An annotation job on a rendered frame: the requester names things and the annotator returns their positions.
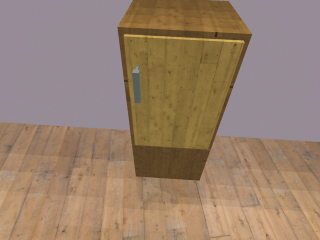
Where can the cupboard door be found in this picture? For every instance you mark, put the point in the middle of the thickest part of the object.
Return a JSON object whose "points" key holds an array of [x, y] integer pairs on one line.
{"points": [[184, 82]]}

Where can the handle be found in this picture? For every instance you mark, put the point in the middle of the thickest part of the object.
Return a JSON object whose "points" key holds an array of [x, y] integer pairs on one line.
{"points": [[136, 84]]}

